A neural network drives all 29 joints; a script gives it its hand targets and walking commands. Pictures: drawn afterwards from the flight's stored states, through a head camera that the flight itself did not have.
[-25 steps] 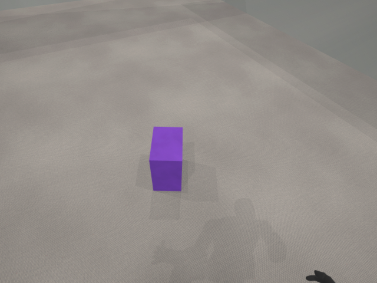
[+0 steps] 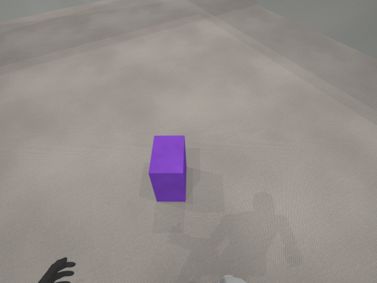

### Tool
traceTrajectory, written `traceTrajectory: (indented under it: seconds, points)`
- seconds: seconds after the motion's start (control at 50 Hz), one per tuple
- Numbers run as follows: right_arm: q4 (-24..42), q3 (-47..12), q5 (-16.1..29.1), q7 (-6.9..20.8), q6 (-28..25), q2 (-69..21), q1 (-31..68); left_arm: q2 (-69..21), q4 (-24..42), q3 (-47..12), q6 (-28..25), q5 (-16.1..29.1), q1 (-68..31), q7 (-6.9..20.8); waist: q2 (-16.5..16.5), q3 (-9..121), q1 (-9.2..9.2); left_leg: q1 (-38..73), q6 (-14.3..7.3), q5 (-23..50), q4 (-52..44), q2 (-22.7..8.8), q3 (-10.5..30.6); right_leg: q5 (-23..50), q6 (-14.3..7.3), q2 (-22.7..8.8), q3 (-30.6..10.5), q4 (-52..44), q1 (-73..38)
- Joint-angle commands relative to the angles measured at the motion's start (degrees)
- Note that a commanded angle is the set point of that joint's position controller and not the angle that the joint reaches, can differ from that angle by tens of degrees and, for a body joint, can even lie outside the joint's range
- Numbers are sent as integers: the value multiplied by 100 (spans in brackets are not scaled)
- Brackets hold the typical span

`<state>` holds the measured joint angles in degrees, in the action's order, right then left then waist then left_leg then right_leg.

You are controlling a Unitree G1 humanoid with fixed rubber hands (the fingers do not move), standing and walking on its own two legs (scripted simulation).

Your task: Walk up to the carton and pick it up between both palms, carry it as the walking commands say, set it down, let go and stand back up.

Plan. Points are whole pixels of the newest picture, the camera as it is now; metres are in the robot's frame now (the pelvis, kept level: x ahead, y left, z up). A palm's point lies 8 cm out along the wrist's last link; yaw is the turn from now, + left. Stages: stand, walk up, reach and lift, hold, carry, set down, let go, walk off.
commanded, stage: walk up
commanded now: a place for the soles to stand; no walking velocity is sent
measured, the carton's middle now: (170, 169) +0.79 +0.13 -0.60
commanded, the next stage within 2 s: none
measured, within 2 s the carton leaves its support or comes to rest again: neither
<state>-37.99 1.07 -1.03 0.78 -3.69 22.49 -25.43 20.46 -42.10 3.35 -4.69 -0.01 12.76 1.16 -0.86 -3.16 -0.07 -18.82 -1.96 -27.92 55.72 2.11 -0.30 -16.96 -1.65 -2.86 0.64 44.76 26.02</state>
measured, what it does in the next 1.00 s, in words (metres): walks ahead: left foot, then right foot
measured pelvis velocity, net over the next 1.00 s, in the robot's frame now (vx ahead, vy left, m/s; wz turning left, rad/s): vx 0.20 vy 0.04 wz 0.03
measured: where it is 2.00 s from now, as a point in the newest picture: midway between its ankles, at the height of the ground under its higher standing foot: outside the picture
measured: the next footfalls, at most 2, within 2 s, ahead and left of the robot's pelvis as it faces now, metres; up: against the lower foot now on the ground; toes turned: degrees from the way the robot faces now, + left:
left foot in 0.38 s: +0.21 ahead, +0.14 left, +0.00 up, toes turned +1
right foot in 0.64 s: +0.21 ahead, -0.10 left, +0.00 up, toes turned -2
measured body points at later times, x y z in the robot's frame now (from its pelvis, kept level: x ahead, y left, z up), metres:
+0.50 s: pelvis +0.09 +0.03 -0.01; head +0.10 +0.02 +0.44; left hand +0.17 +0.34 -0.11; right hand +0.16 -0.28 -0.11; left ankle +0.17 +0.14 -0.71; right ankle +0.10 -0.09 -0.68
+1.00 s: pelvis +0.20 +0.04 -0.02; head +0.22 +0.03 +0.43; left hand +0.26 +0.35 -0.12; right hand +0.29 -0.27 -0.12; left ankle +0.29 +0.15 -0.71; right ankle +0.17 -0.10 -0.70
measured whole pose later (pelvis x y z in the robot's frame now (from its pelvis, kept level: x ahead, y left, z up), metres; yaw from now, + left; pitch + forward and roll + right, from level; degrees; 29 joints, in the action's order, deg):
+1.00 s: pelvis +0.20 +0.04 -0.02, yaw +2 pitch -3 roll +0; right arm -38.0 1.2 -1.0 1.4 -3.1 24.9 -21.3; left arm 20.5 -42.1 3.3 -3.8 0.0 20.2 0.5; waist -1.5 -4.9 0.1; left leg -28.6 -2.2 -16.7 49.1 1.2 -0.3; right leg -30.4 0.0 -4.3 2.6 56.3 19.4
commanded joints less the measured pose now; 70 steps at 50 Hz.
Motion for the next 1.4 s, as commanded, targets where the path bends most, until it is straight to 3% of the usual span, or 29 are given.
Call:
traceTrajectory:
  seconds: [0.0,0.04,0.26,0.3,0.32,0.34,0.36,0.38,0.5,0.54,0.6,0.62,0.64,0.66,0.68,0.72,0.86,0.9,0.92,0.94,0.96,1.0,1.06,1.18,1.2,1.24,1.28,1.34,1.38]
  points:
    - [124,535,-42,102,-108,1355,315,1935,331,608,-237,-133,599,-114,585,-52,-266,-2686,-99,409,1124,-374,762,-1786,-1193,-1679,-2492,-2676,-2270]
    - [31,584,-6,153,-72,1259,88,1859,314,581,-250,-136,723,-106,750,-219,-240,-2392,-4,761,884,-357,570,-974,-834,-1424,-1905,-2713,-1859]
    - [16,700,-83,333,5,1276,57,2105,580,601,-177,-184,204,5,1369,-786,150,-798,71,963,-954,-540,-207,-2236,-1042,-1522,-1096,-2762,77]
    - [-179,748,-67,305,-53,1363,-547,2022,660,543,-111,-200,12,18,1017,-338,453,426,-56,1022,-1567,-373,-380,-2257,-833,-1273,-671,-1806,518]
    - [-418,825,-95,242,-102,1492,-1136,1716,688,461,-53,-243,86,3,147,120,704,1386,-168,565,-1761,-161,-258,-2330,-705,-915,-309,-499,950]
    - [-427,911,-161,130,-136,1792,-1587,1227,699,355,-7,-211,217,-22,-1440,163,952,1581,-529,-1126,-2984,-792,1536,-2025,-440,-168,461,1718,1580]
    - [-73,877,-162,58,-192,1953,-1037,1096,756,317,32,-107,254,-29,-1697,-255,619,855,-857,-2461,-4230,-1562,4223,-1560,-219,339,29,2695,2095]
    - [177,872,-86,35,-209,2044,-517,1539,675,402,61,-107,342,-44,-881,-546,284,294,-1038,-3317,-4648,-1896,4828,-1280,-262,207,-493,2896,2054]
    - [186,785,-102,32,-148,1781,-257,1630,300,553,16,-151,675,13,-976,90,165,59,-1253,-1027,-3516,-1396,3067,-1777,-85,49,-97,1201,878]
    - [149,795,-105,35,-112,1804,-298,1572,293,535,-19,-167,510,7,-813,54,250,-214,-1426,-1271,-3495,-1545,3273,-1664,-129,31,-57,860,761]
    - [369,681,-31,62,-30,1541,407,1533,28,512,-196,-180,1350,-77,-276,261,-373,-1659,-1021,-511,-2160,-1024,1947,-814,-357,152,-81,-1032,-1518]
    - [454,542,4,59,-26,1071,377,1906,-87,644,-258,-294,2071,-169,1039,578,-740,-2925,-540,-451,-266,-397,1037,-2101,-584,-738,-1765,-2081,-2720]
    - [461,457,-31,31,-16,818,354,2401,79,731,-278,-270,1782,-200,1645,153,-605,-3795,-138,-157,976,170,353,-3539,-804,-2134,-3894,-3095,-2683]
    - [454,592,-76,-20,-8,1296,561,2549,267,773,-254,-216,1298,-251,684,-296,-510,-3885,-68,49,1260,-111,871,-3369,-899,-2461,-4116,-3123,-2177]
    - [306,627,-46,16,1,1571,590,2390,274,714,-267,-186,1231,-249,187,-322,-417,-3676,-55,355,1333,-183,1005,-2474,-741,-2132,-3588,-2851,-2259]
    - [235,623,-28,50,-22,1382,421,2119,214,659,-293,-153,1190,-277,543,-213,-270,-3353,-24,620,904,-284,822,-390,-664,-1718,-2399,-2257,-2329]
    - [248,547,37,51,4,1012,593,1922,463,468,-156,-95,891,-235,1241,-289,-161,-1683,-5,764,-532,-408,-190,3168,-1082,-1575,-765,-1312,-1260]
    - [-44,574,62,24,-34,1031,-84,1889,594,374,-78,-40,331,-216,1080,-36,283,-80,-95,1721,-1557,-224,-523,2827,-774,-1186,-153,-558,-509]
    - [-224,682,20,-42,-75,1298,-605,1594,632,274,-54,-23,462,-212,319,348,546,919,-268,1757,-1845,-157,-247,2795,-559,-833,92,755,-71]
    - [-183,813,-69,-130,-110,1825,-846,1165,716,184,-42,47,731,-245,-1456,518,621,1069,-811,2808,-2630,-1303,2079,1361,-158,-162,449,2732,616]
    - [67,701,1,-167,-139,1805,-249,1092,698,168,68,115,755,-305,-1516,363,119,626,-1306,2961,-3294,-2000,3947,-1594,-107,364,-125,2705,931]
    - [82,699,62,-189,-102,1738,338,1486,447,254,231,-7,550,-294,-529,-12,57,-58,-1299,1230,-3406,-1774,3539,-1926,-120,54,-349,2403,709]
    - [107,619,-33,-180,-9,1566,571,1433,195,339,223,-81,735,-218,-994,-13,-28,-355,-1069,1057,-3112,-1382,3031,-1980,-110,104,-205,1711,468]
    - [215,559,-30,-166,126,1451,1027,1295,-44,362,155,-77,834,-252,-660,162,-277,-1525,-947,1382,-2403,-1116,2197,-696,-188,166,160,-110,-1036]
    - [280,489,-3,-146,158,1228,1044,1450,-22,388,105,-160,925,-276,-310,154,-354,-1860,-631,1090,-1879,-847,1778,-1057,-324,-103,-360,-845,-1300]
    - [252,489,45,-179,216,1033,781,2235,118,536,53,-260,608,-298,1224,-338,-162,-2308,-88,-108,214,84,427,-2484,-1155,-1987,-2965,-2556,-676]
    - [87,671,4,-145,215,1451,719,2211,293,532,51,-225,-62,-281,753,-350,38,-1621,-49,-222,598,-277,476,-1425,-1428,-2215,-2456,-2340,-135]
    - [-151,654,-2,-55,106,1225,220,1872,377,421,81,-182,-409,-248,778,32,293,-287,-158,709,-1004,-208,-105,-657,-719,-1172,-710,-1237,131]
    - [-227,684,-45,-121,25,1357,159,1527,328,310,148,-169,-166,-203,-34,304,264,141,-301,1145,-1833,-455,1017,-605,-306,-626,-165,-61,285]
